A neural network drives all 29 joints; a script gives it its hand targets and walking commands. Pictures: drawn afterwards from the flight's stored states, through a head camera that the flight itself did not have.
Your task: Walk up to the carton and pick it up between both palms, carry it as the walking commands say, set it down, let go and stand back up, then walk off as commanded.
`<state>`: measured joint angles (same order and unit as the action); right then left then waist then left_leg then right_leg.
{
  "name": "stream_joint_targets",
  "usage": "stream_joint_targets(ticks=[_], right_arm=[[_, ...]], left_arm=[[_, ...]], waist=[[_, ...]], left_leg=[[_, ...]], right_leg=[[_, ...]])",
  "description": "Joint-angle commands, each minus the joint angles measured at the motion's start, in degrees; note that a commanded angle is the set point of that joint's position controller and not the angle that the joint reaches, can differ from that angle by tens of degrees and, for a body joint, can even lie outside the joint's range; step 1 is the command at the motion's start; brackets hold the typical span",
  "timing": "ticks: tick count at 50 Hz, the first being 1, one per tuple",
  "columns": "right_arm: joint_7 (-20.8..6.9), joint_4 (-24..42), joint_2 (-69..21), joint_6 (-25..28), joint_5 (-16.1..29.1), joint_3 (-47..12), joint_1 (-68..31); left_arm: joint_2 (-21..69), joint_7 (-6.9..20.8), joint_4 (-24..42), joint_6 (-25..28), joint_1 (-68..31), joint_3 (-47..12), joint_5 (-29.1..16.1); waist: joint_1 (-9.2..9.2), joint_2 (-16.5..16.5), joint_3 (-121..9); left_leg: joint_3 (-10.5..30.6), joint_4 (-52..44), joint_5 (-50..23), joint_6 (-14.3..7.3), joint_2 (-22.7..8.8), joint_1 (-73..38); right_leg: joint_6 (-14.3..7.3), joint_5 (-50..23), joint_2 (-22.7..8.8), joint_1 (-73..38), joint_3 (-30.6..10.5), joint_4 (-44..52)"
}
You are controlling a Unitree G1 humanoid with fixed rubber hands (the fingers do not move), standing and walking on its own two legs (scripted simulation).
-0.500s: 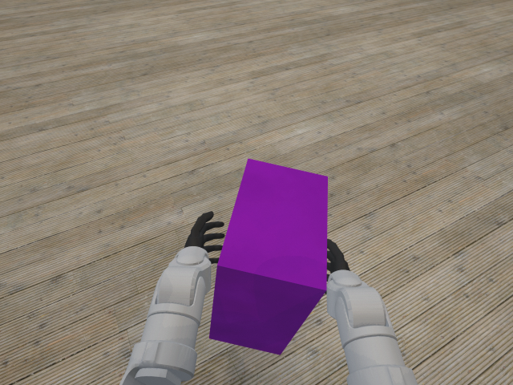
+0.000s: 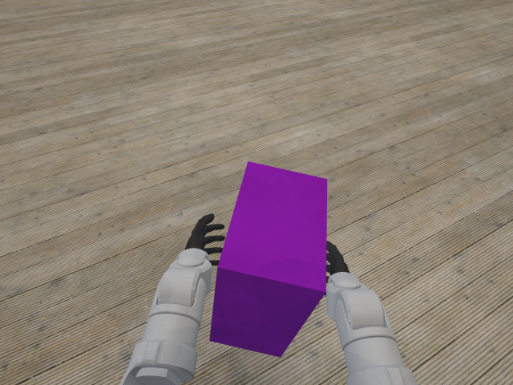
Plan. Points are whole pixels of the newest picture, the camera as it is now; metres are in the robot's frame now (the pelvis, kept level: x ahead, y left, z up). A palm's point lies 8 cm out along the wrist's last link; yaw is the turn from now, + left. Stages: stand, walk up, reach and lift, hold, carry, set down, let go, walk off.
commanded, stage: carry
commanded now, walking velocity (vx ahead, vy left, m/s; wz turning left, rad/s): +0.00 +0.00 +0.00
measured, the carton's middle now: (265, 264) +0.34 +0.01 -0.04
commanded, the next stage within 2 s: none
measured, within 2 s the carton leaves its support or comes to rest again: neither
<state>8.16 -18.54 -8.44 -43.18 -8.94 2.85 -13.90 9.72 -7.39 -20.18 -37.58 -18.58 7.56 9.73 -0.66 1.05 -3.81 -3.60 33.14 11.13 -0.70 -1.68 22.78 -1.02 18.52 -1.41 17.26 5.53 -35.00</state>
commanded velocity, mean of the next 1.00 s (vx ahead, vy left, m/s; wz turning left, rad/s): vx -0.23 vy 0.00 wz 0.00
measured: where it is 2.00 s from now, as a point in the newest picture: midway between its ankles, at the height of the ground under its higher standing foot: outside the picture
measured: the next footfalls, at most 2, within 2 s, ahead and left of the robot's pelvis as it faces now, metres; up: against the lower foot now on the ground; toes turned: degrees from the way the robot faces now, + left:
left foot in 1.04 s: -0.16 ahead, +0.12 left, +0.00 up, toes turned +4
right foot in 1.36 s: -0.22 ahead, -0.13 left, +0.00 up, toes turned -3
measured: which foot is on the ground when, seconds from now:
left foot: down 0.00-0.78, up 0.80-1.00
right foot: down 0.00-1.00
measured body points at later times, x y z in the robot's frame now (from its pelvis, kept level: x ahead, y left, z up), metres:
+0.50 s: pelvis -0.04 +0.00 -0.01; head -0.03 +0.00 +0.44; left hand +0.28 +0.12 +0.07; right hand +0.25 -0.12 +0.04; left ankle +0.07 +0.11 -0.73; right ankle +0.00 -0.11 -0.73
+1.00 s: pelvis -0.16 +0.01 -0.02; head -0.12 +0.01 +0.43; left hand +0.16 +0.13 +0.05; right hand +0.14 -0.10 +0.03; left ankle -0.17 +0.12 -0.70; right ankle -0.03 -0.10 -0.73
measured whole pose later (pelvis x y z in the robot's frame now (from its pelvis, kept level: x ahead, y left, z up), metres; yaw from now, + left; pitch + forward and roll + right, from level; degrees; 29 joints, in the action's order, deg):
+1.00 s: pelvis -0.16 +0.01 -0.02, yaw +1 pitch +4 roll +0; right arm 11.7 10.0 -9.5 -75.2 -4.0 2.2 -18.3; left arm 11.0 -10.6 9.5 -68.0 -22.2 6.9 6.1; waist 0.4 -1.4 0.8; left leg -3.1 54.4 23.6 2.1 -1.2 29.4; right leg -2.3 6.1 -3.6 33.3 7.2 -35.4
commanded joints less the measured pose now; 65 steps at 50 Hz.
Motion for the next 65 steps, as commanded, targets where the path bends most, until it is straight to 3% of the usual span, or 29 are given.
stream_joint_targets(ticks=[1, 4, 6, 10, 16, 20, 24, 28, 32, 33, 36, 37, 38, 39, 40, 41, 43, 46, 48, 49, 50, 51, 52, 53, 54, 57, 62, 64, 65], right_arm=[[-11.31, 19.12, -49.35, 8.56, 12.96, -24.49, -41.50], [-11.39, 17.80, -49.61, 8.32, 12.52, -24.49, -40.37], [-11.21, 16.16, -48.05, 9.10, 11.20, -22.85, -40.02], [-10.18, 44.31, -55.01, -0.62, 26.19, -40.08, -42.26], [-9.96, 41.36, -52.40, -16.53, 26.37, -37.78, -35.00], [-11.38, 41.57, -54.92, -19.93, 27.40, -37.84, -38.84], [-11.79, 41.40, -57.57, -22.22, 28.71, -37.21, -43.72], [-12.05, 42.41, -59.14, -23.57, 29.68, -36.65, -47.07], [-12.20, 41.50, -60.22, -24.56, 29.47, -35.88, -47.17], [-12.26, 40.91, -60.30, -24.83, 29.43, -36.05, -47.38], [-11.67, 42.48, -60.50, -24.83, 28.52, -36.04, -48.32], [-11.42, 42.94, -60.48, -24.72, 28.19, -35.74, -47.35], [-11.06, 45.07, -58.93, -24.65, 28.22, -35.57, -48.64], [-10.62, 45.63, -58.93, -24.72, 28.04, -35.48, -49.43], [-10.51, 45.41, -59.29, -24.56, 28.43, -35.31, -51.22], [-10.32, 46.11, -58.81, -24.44, 28.60, -35.50, -52.54], [-10.47, 44.18, -59.22, -24.44, 28.32, -35.79, -51.32], [-10.87, 40.68, -59.55, -24.64, 28.42, -34.75, -46.08], [-10.94, 41.48, -60.38, -24.35, 30.06, -35.22, -47.86], [-11.11, 41.50, -60.81, -24.55, 30.45, -35.37, -47.29], [-11.51, 40.89, -61.08, -24.57, 30.58, -35.43, -46.00], [-11.80, 41.00, -60.42, -24.20, 30.55, -35.42, -44.87], [-11.82, 40.90, -60.37, -23.82, 30.01, -35.71, -44.01], [-12.00, 40.44, -61.32, -23.31, 29.26, -36.71, -43.91], [-12.45, 39.03, -61.02, -21.72, 28.58, -35.28, -43.51], [-11.86, 46.37, -58.25, -21.14, 28.13, -34.74, -47.69], [-10.14, 45.43, -55.17, -20.32, 24.93, -31.83, -42.15], [-9.99, 41.91, -54.65, -20.18, 22.46, -30.63, -37.80], [-9.89, 41.50, -54.32, -19.93, 21.73, -30.56, -36.95]], left_arm=[[54.72, 10.59, 4.38, 0.88, -20.55, -25.88, -11.29], [54.88, 10.63, 3.28, 0.72, -19.81, -25.69, -10.92], [53.86, 10.72, 1.32, 1.47, -18.76, -23.75, -9.79], [61.58, 9.95, 30.51, -8.09, -22.44, -41.16, -25.35], [58.33, 9.84, 27.26, -23.97, -12.71, -40.77, -26.07], [61.21, 11.06, 27.76, -27.25, -17.39, -39.74, -26.90], [62.91, 11.52, 28.03, -29.54, -22.61, -38.35, -27.66], [64.51, 11.47, 27.72, -31.22, -23.87, -37.57, -27.60], [66.20, 11.55, 27.05, -32.30, -25.53, -37.71, -28.41], [66.50, 11.53, 26.76, -32.26, -25.24, -37.67, -28.45], [67.31, 11.81, 27.72, -31.95, -26.02, -37.15, -29.17], [67.29, 12.09, 28.71, -31.75, -25.59, -37.04, -29.55], [67.62, 12.36, 27.51, -31.85, -22.64, -36.55, -29.13], [67.08, 12.77, 27.06, -31.97, -22.16, -36.90, -29.43], [66.43, 13.34, 27.10, -32.17, -23.41, -36.54, -29.33], [66.35, 13.56, 27.36, -32.52, -24.49, -36.75, -29.08], [66.37, 13.10, 30.44, -32.49, -27.93, -37.94, -28.95], [65.95, 11.80, 33.94, -32.19, -27.53, -39.75, -28.67], [64.84, 11.27, 33.68, -31.80, -27.13, -38.74, -27.79], [64.26, 10.96, 32.57, -31.96, -24.91, -38.18, -27.22], [64.17, 10.62, 30.70, -32.08, -22.44, -37.47, -26.53], [64.00, 10.36, 30.96, -31.93, -21.46, -37.95, -26.44], [63.62, 10.35, 30.70, -31.74, -21.11, -38.15, -25.97], [64.52, 10.31, 29.74, -31.44, -21.87, -37.80, -25.45], [65.10, 10.31, 29.85, -30.39, -24.01, -38.56, -25.98], [67.59, 10.24, 31.95, -29.53, -25.64, -41.22, -28.48], [64.95, 11.00, 31.18, -29.38, -21.85, -40.26, -29.81], [64.14, 11.53, 30.22, -29.42, -20.96, -40.14, -29.44], [63.79, 11.89, 29.58, -29.26, -20.62, -40.04, -29.46]], waist=[[-0.05, -0.20, -19.56], [-0.07, -1.13, -19.36], [-0.10, -1.32, -20.78], [-0.08, -0.72, -22.71], [-0.29, -2.24, -25.35], [-0.19, -3.97, -23.45], [-0.03, -4.46, -18.96], [-0.17, -0.01, -15.86], [-0.11, 16.07, -19.25], [-0.64, 16.28, -19.47], [-1.07, 6.05, -21.26], [-1.37, -5.28, -20.72], [-1.98, -23.24, -19.57], [-1.31, -23.70, -18.55], [-1.08, -19.60, -18.38], [-0.41, -15.58, -17.78], [0.01, -8.32, -18.54], [-0.61, -4.82, -21.68], [-1.03, -8.67, -25.18], [-0.37, -7.83, -26.21], [-0.20, -3.10, -27.35], [-0.49, 6.69, -27.72], [-0.46, 15.08, -26.11], [0.28, 15.20, -25.73], [0.42, 15.45, -26.41], [0.74, 7.01, -24.28], [0.64, 8.91, -25.82], [0.20, 8.11, -27.16], [0.64, 4.81, -28.33]], left_leg=[[5.65, -4.92, -5.60, -1.06, -4.83, -9.55], [5.87, -4.85, -6.21, -1.13, -5.10, -9.00], [5.69, -3.67, -12.89, -0.87, -5.51, -10.14], [5.16, -1.17, -20.23, 0.58, -7.03, -11.54], [3.69, 2.12, -23.57, -0.06, -7.67, -10.27], [2.81, 1.75, -17.42, 0.32, -7.21, -7.50], [1.44, 1.64, -6.82, 0.32, -5.65, -4.57], [6.57, -5.49, 3.52, -0.75, -8.18, -3.21], [15.66, -20.76, 19.05, -3.25, -16.49, 3.29], [14.11, -21.57, 20.73, -2.38, -16.54, 5.56], [7.48, -12.87, 17.09, 1.46, -12.06, 8.45], [2.83, -1.77, 12.92, 2.84, -7.70, 10.81], [-3.50, 17.50, 14.12, 4.67, -0.61, 15.12], [0.97, 28.30, 16.05, 3.46, -0.37, 15.75], [4.00, 37.52, 15.06, 2.95, 0.96, 12.75], [4.20, 41.21, 12.43, 3.20, 1.06, 8.64], [1.47, 36.86, 10.71, 3.41, 0.65, 4.15], [-0.68, 18.89, 12.91, 2.90, 0.49, 2.79], [-1.45, 6.45, 16.56, 2.18, 2.73, 0.72], [0.20, -4.11, 12.48, 1.68, 1.65, -3.81], [6.42, -7.76, 6.62, 0.98, -3.89, -10.96], [17.44, -6.76, -11.39, -1.87, -13.11, -16.81], [25.12, -3.86, -33.20, -5.96, -21.35, -21.53], [20.42, 1.28, -56.79, -9.28, -22.00, -26.04], [18.48, 1.55, -57.77, -8.94, -20.87, -23.47], [13.62, 1.24, -52.10, -6.51, -16.28, -21.40], [12.42, 2.19, -56.74, -6.52, -16.07, -27.30], [8.61, 5.16, -52.68, -4.54, -13.61, -27.55], [6.92, 6.42, -46.93, -2.96, -11.25, -24.02]], right_leg=[[-1.32, -6.43, -5.74, -3.98, -7.40, 7.08], [-1.38, -7.30, -5.83, -4.57, -7.61, 6.92], [-0.95, -13.68, -6.11, -5.13, -7.13, 5.22], [-0.13, -21.37, -7.41, -5.88, -6.98, 2.42], [0.00, -30.11, -9.37, -5.16, -7.53, -2.30], [-0.66, -26.82, -9.96, -1.63, -7.83, -1.50], [-1.62, -11.49, -11.37, 4.27, -10.11, 3.19], [-0.02, 8.36, -7.88, 9.28, -8.22, 3.79], [0.87, 11.04, 1.14, 1.99, 1.27, -17.97], [0.23, 12.18, 1.41, -0.73, 1.70, -16.78], [-1.53, 8.00, -0.32, -7.50, -2.52, -4.03], [-3.34, 9.21, -5.87, -8.83, -11.78, 6.78], [-7.15, 10.84, -18.51, -6.28, -27.76, 17.64], [-10.51, 5.01, -23.99, 0.03, -27.72, 18.37], [-9.46, 8.84, -21.92, 5.48, -24.00, 18.96], [-5.92, 11.45, -18.55, 7.72, -18.91, 19.27], [-2.93, 8.93, -15.48, 9.31, -13.91, 18.10], [-4.80, -3.03, -15.26, 0.46, -12.75, 13.53], [-5.11, -12.89, -15.69, -8.05, -14.55, 10.91], [-3.79, -17.25, -15.02, -8.93, -13.43, 7.92], [-1.49, -19.09, -12.91, -5.01, -12.12, 3.93], [1.23, -14.72, -8.94, 2.21, -8.71, -1.60], [3.28, 0.51, -5.23, 12.15, -4.31, -5.40], [2.92, 9.37, -3.24, 18.40, -4.57, -13.79], [2.04, 11.72, -3.27, 20.17, -5.37, -18.66], [2.57, 9.31, -0.84, 20.98, -4.82, -25.98], [3.92, 9.11, 1.24, 14.84, -2.32, -10.63], [4.84, -6.71, -0.50, 7.24, -2.65, 3.76], [4.57, -19.87, -2.79, 1.42, -5.32, 3.43]])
